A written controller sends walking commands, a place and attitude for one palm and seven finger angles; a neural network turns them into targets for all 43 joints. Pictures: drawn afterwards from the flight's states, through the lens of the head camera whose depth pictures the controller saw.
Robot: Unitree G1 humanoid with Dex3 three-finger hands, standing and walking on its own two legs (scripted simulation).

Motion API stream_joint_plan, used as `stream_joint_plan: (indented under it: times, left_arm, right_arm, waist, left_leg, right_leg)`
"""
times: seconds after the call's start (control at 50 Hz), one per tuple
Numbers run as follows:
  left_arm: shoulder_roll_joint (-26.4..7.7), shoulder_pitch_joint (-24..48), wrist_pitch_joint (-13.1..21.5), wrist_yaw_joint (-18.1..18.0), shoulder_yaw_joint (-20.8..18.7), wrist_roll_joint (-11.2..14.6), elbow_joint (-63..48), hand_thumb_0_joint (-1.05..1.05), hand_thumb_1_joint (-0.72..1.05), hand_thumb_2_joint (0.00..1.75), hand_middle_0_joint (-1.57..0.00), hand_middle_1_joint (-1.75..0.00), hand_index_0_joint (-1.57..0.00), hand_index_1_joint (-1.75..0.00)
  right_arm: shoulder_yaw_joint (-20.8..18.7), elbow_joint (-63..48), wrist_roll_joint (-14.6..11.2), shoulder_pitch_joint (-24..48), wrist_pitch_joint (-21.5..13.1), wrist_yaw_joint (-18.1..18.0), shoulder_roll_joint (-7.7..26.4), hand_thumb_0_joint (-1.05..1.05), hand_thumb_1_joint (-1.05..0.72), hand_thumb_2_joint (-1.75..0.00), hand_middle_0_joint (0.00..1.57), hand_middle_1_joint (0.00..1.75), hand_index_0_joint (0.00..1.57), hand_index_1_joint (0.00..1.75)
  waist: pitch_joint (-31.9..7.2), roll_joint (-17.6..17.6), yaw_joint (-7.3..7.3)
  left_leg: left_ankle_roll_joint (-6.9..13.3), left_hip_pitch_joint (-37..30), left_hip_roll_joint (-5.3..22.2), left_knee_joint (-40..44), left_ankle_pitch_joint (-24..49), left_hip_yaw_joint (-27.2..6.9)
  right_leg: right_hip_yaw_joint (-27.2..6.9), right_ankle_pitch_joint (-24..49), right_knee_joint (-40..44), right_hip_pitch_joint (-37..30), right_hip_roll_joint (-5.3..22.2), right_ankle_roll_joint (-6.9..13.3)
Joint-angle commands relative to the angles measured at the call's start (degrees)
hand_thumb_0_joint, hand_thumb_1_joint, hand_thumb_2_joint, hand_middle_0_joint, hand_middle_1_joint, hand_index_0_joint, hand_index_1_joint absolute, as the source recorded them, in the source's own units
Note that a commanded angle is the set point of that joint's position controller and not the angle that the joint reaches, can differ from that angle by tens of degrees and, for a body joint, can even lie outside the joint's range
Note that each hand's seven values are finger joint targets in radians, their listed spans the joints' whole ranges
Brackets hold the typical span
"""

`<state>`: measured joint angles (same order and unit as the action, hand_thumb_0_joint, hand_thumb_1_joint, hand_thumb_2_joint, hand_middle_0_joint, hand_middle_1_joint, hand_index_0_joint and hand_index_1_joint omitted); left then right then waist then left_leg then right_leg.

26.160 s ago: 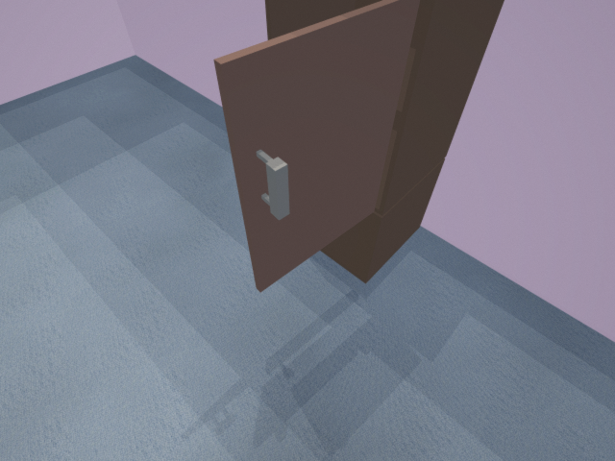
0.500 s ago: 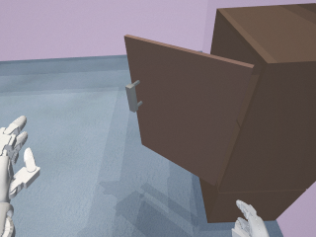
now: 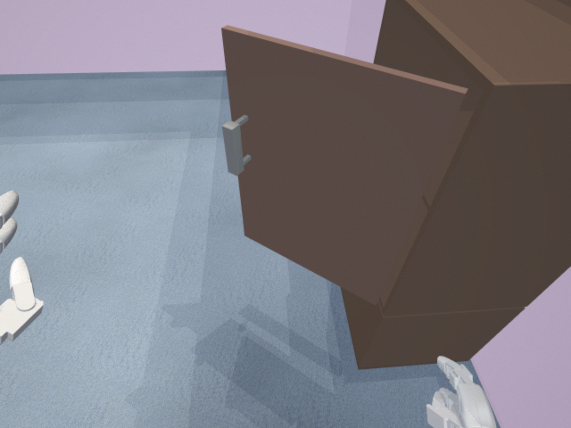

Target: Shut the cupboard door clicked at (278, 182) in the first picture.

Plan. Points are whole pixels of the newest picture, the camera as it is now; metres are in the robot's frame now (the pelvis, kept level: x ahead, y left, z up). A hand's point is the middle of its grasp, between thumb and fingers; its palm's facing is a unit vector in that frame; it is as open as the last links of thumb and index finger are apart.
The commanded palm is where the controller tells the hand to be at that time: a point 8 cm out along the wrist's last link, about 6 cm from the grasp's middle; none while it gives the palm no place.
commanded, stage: step back with the hand held close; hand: left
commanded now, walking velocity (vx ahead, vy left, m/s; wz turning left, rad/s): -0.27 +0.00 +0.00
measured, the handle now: (239, 144) +0.67 +0.15 +0.03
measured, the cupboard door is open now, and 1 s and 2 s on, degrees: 53 53 53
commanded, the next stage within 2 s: stop stepping back and stand still in 0.90 s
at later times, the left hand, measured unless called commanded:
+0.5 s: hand out of the picture +0.11 +0.26 +0.17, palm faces +0.50 -0.76 -0.42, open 7.4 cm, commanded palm +0.05 +0.30 +0.18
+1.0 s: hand out of the picture -0.02 +0.30 +0.18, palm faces +0.56 -0.75 -0.35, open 7.5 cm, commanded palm -0.09 +0.33 +0.18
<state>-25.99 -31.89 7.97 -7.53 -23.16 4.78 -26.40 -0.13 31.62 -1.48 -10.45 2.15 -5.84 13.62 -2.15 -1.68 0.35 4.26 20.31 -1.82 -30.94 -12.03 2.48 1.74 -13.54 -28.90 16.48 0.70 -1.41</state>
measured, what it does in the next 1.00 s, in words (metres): walks backwards: right foot, then left foot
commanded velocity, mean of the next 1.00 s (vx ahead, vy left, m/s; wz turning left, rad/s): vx -0.36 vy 0.00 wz -0.09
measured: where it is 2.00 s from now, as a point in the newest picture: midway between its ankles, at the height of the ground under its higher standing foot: outside the picture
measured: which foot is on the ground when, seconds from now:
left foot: down 0.00-0.84, up 0.86-0.90, down 0.92-1.00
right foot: down 0.00-0.60, up 0.62-0.74, down 0.76-0.98, up 1.00-1.00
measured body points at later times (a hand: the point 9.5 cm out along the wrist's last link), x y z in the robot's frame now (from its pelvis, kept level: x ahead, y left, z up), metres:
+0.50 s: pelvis -0.08 -0.01 -0.02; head -0.08 +0.01 +0.43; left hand +0.08 +0.30 +0.19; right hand +0.09 -0.25 -0.09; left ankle +0.04 +0.07 -0.73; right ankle +0.01 -0.14 -0.73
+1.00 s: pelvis -0.19 +0.01 -0.01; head -0.20 +0.04 +0.43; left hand -0.05 +0.33 +0.20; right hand +0.02 -0.20 -0.07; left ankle -0.02 +0.09 -0.73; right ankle -0.15 -0.15 -0.73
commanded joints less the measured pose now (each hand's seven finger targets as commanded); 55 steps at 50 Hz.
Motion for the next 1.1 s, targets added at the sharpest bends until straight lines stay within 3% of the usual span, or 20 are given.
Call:
stream_joint_plan:
  times: [0.0,0.16,0.32,0.42,0.46,0.52,0.58,0.64,0.7,0.74,0.78,0.82,0.86,0.9,0.92,0.96,0.98,1.0,1.04,1.08]
  left_arm:
    - [-9.42,2.75,5.29,-1.49,-8.47,-1.07,-11.19,0.00,0.90,0.90,-0.20,-0.30,-0.20,-0.30]
    - [-8.72,6.19,7.99,-1.48,-9.15,-2.82,-13.85,0.00,0.90,0.90,-0.20,-0.30,-0.20,-0.30]
    - [-10.05,7.36,9.60,-1.90,-11.41,-3.77,-13.84,0.00,0.90,0.90,-0.20,-0.30,-0.20,-0.30]
    - [-10.29,7.33,9.93,-2.65,-10.54,-3.18,-12.99,0.00,0.90,0.90,-0.20,-0.30,-0.20,-0.30]
    - [-9.99,7.23,10.27,-2.95,-9.51,-2.81,-13.66,0.00,0.90,0.90,-0.20,-0.30,-0.20,-0.30]
    - [-11.25,5.48,10.63,-3.53,-11.04,-2.72,-14.27,0.00,0.90,0.90,-0.20,-0.30,-0.20,-0.30]
    - [-10.83,4.29,11.12,-3.33,-12.95,-2.72,-15.11,0.00,0.90,0.90,-0.20,-0.30,-0.20,-0.30]
    - [-12.26,2.67,11.57,-2.41,-14.68,-1.70,-17.22,0.00,0.90,0.90,-0.20,-0.30,-0.20,-0.30]
    - [-10.83,-1.73,11.53,-1.85,-14.04,-0.51,-13.84,0.00,0.90,0.90,-0.20,-0.30,-0.20,-0.30]
    - [-10.42,0.20,12.22,-1.89,-12.69,-0.13,-13.85,0.00,0.90,0.90,-0.20,-0.30,-0.20,-0.30]
    - [-9.68,5.30,11.66,-2.15,-8.15,-0.73,-15.49,0.00,0.90,0.90,-0.20,-0.30,-0.20,-0.30]
    - [-12.39,9.67,10.16,-3.45,-8.51,-2.06,-16.90,0.00,0.90,0.90,-0.20,-0.30,-0.20,-0.30]
    - [-11.18,13.14,9.32,-3.32,-6.19,-2.85,-16.10,0.00,0.90,0.90,-0.20,-0.30,-0.20,-0.30]
    - [-11.03,17.07,9.31,-2.81,-6.15,-3.04,-14.29,0.00,0.90,0.90,-0.20,-0.30,-0.20,-0.30]
    - [-11.21,17.93,9.80,-2.61,-7.00,-3.57,-13.24,0.00,0.90,0.90,-0.20,-0.30,-0.20,-0.30]
    - [-10.01,12.98,10.70,-1.45,-10.02,-3.31,-10.01,0.00,0.90,0.90,-0.20,-0.30,-0.20,-0.30]
    - [-10.87,10.30,10.41,-0.80,-11.59,-2.45,-10.43,0.00,0.90,0.90,-0.20,-0.30,-0.20,-0.30]
    - [-10.01,7.19,9.83,-0.17,-10.97,-1.40,-10.98,0.00,0.90,0.90,-0.20,-0.30,-0.20,-0.30]
    - [-8.72,0.65,9.45,0.22,-10.04,0.35,-14.29,0.00,0.90,0.90,-0.20,-0.30,-0.20,-0.30]
    - [-9.43,-1.04,8.23,-0.20,-10.31,1.24,-18.40,0.00,0.90,0.90,-0.20,-0.30,-0.20,-0.30]
  right_arm:
    - [-2.74,-9.18,0.09,5.66,-3.81,-0.50,8.09,0.00,-0.90,-0.90,0.20,0.30,0.20,0.30]
    - [-3.06,-8.51,0.73,4.45,-6.93,-0.23,8.40,0.00,-0.90,-0.90,0.20,0.30,0.20,0.30]
    - [-3.38,-7.25,1.50,3.40,-8.36,0.37,8.32,0.00,-0.90,-0.90,0.20,0.30,0.20,0.30]
    - [-3.17,-6.09,1.70,2.98,-8.12,0.90,6.88,0.00,-0.90,-0.90,0.20,0.30,0.20,0.30]
    - [-2.68,-5.72,1.72,2.69,-7.98,1.00,5.81,0.00,-0.90,-0.90,0.20,0.30,0.20,0.30]
    - [-2.95,-5.72,1.47,2.51,-7.97,0.66,6.69,0.00,-0.90,-0.90,0.20,0.30,0.20,0.30]
    - [-3.26,-6.47,1.12,4.21,-8.88,0.14,7.18,0.00,-0.90,-0.90,0.20,0.30,0.20,0.30]
    - [-4.14,-6.39,1.32,4.92,-10.50,0.44,6.39,0.00,-0.90,-0.90,0.20,0.30,0.20,0.30]
    - [-4.17,-5.40,1.22,5.18,-11.29,1.02,6.57,0.00,-0.90,-0.90,0.20,0.30,0.20,0.30]
    - [-3.68,-4.08,1.51,4.43,-11.45,1.21,5.40,0.00,-0.90,-0.90,0.20,0.30,0.20,0.30]
    - [-3.97,-3.18,0.36,3.54,-11.47,1.26,4.73,0.00,-0.90,-0.90,0.20,0.30,0.20,0.30]
    - [-3.80,-2.00,1.54,3.22,-10.97,0.75,4.73,0.00,-0.90,-0.90,0.20,0.30,0.20,0.30]
    - [-2.65,-2.38,1.80,3.92,-10.02,0.30,3.55,0.00,-0.90,-0.90,0.20,0.30,0.20,0.30]
    - [-2.64,-2.66,1.42,4.95,-9.71,-0.62,5.16,0.00,-0.90,-0.90,0.20,0.30,0.20,0.30]
    - [-3.26,-3.09,1.06,6.20,-10.02,-0.86,5.61,0.00,-0.90,-0.90,0.20,0.30,0.20,0.30]
    - [-4.11,-4.41,1.20,6.74,-10.23,-0.30,7.48,0.00,-0.90,-0.90,0.20,0.30,0.20,0.30]
    - [-4.51,-4.76,1.86,6.58,-9.77,0.35,6.69,0.00,-0.90,-0.90,0.20,0.30,0.20,0.30]
    - [-4.93,-5.61,1.69,5.62,-9.70,1.27,5.83,0.00,-0.90,-0.90,0.20,0.30,0.20,0.30]
    - [-4.33,-7.63,0.70,5.30,-10.16,2.74,4.95,0.00,-0.90,-0.90,0.20,0.30,0.20,0.30]
    - [-3.82,-8.38,0.62,4.52,-10.25,3.26,4.62,0.00,-0.90,-0.90,0.20,0.30,0.20,0.30]
  waist:
    - [-3.67,-4.85,-0.04]
    - [-2.88,-7.15,-0.27]
    - [-1.45,-4.21,-0.46]
    - [-0.56,1.99,-0.97]
    - [-1.30,4.36,-1.35]
    - [-2.42,-0.59,-1.56]
    - [-5.32,-10.46,-0.47]
    - [-8.67,-9.18,0.01]
    - [-5.94,-11.40,-0.15]
    - [-4.96,-5.00,-0.71]
    - [-8.40,6.90,-1.52]
    - [-6.30,9.22,-1.93]
    - [-2.54,8.99,-2.81]
    - [1.91,-1.07,-2.39]
    - [2.31,-5.63,-1.91]
    - [-2.29,-16.66,-0.70]
    - [-5.80,-15.59,0.19]
    - [-8.77,-12.09,1.11]
    - [-11.85,-13.49,1.92]
    - [-11.05,-14.37,1.39]
  left_leg:
    - [1.46,17.47,9.64,13.74,-15.53,-11.18]
    - [3.01,27.39,12.44,16.35,-28.87,-14.86]
    - [1.67,28.91,9.79,8.87,-30.97,-11.75]
    - [-1.46,16.86,5.77,-0.89,-23.02,-8.25]
    - [-2.28,11.36,4.74,-2.21,-19.59,-7.33]
    - [-1.22,11.92,6.43,3.51,-22.07,-10.00]
    - [2.51,26.21,15.22,17.94,-31.97,-18.35]
    - [2.06,20.08,18.05,17.40,-24.70,-17.02]
    - [-1.05,16.00,16.56,15.24,-24.55,-11.21]
    - [-3.78,6.05,13.10,8.71,-16.15,-6.77]
    - [-6.45,-11.19,6.38,-5.85,-7.03,0.67]
    - [-6.47,-13.63,4.05,-13.25,-6.00,1.47]
    - [-5.81,-11.39,4.35,-8.33,-1.49,0.38]
    - [-4.16,-5.68,7.88,5.05,-0.46,-3.69]
    - [-2.62,0.03,12.10,12.10,-8.71,-6.67]
    - [0.52,19.52,22.59,29.07,-38.59,-16.22]
    - [-0.93,20.54,23.94,30.08,-34.94,-15.18]
    - [-3.31,14.23,22.14,27.49,-28.67,-9.26]
    - [-5.95,4.37,18.11,23.29,-23.28,-0.39]
    - [-8.88,2.46,15.01,19.69,-23.92,4.23]
  right_leg:
    - [-3.67,6.23,-4.12,-15.87,-0.18,0.25]
    - [-3.54,3.91,-11.72,-20.04,-3.01,-0.12]
    - [-9.80,-3.34,-8.40,-14.50,-0.36,1.92]
    - [-16.87,-12.58,3.15,1.87,5.94,5.02]
    - [-15.86,-14.86,5.99,7.04,7.20,5.20]
    - [-10.72,-14.55,2.65,5.28,3.65,3.57]
    - [-2.91,-5.41,-16.70,-11.63,-4.46,0.87]
    - [-2.60,-8.15,-18.55,-11.27,-5.77,1.22]
    - [-4.01,-11.93,-8.73,-7.19,-4.06,3.46]
    - [-11.49,-9.76,2.04,1.91,0.43,4.87]
    - [-18.99,-8.13,9.92,16.23,7.06,6.97]
    - [-23.25,-0.67,13.32,22.01,12.66,8.28]
    - [-18.00,7.67,9.28,20.12,10.16,6.06]
    - [-10.73,1.52,3.97,16.52,0.78,2.00]
    - [-7.89,-3.07,0.02,10.41,-2.94,0.91]
    - [-1.42,-11.58,-20.85,-10.16,-9.07,0.27]
    - [-0.19,-14.28,-27.03,-13.00,-9.32,1.25]
    - [1.98,-16.87,-27.96,-9.58,-9.03,2.15]
    - [5.68,-18.98,-19.85,-6.06,-8.60,2.82]
    - [7.61,-19.50,-7.90,-7.30,-8.37,2.79]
